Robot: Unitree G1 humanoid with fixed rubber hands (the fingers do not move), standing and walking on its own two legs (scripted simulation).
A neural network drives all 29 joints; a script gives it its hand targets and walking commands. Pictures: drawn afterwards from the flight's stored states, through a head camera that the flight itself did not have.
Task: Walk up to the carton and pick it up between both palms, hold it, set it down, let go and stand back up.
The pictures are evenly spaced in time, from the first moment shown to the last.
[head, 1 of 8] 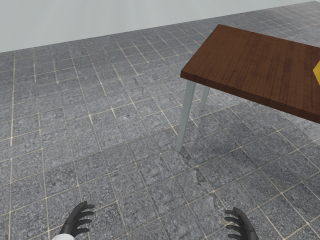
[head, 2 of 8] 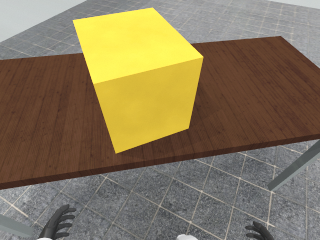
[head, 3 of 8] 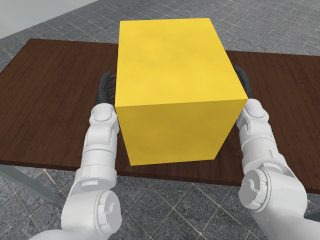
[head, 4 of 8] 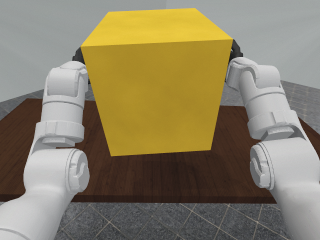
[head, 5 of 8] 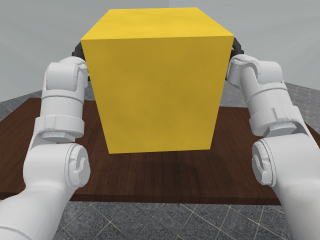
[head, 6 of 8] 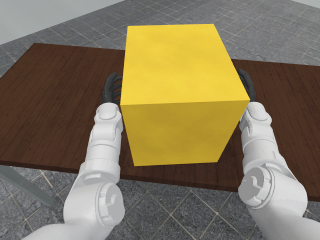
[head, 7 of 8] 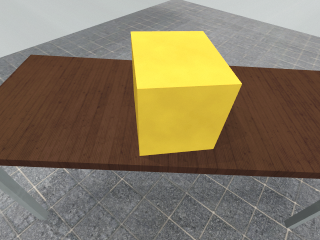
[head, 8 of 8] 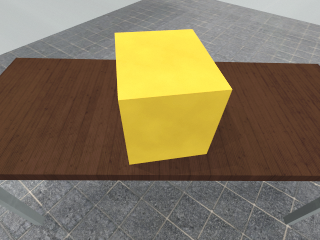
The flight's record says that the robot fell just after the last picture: no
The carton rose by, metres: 0.28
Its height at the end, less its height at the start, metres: +0.00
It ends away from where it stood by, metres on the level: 0.01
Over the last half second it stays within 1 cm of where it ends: yes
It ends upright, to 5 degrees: yes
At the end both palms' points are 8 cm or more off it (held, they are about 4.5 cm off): yes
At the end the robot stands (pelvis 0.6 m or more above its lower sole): yes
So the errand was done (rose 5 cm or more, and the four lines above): yes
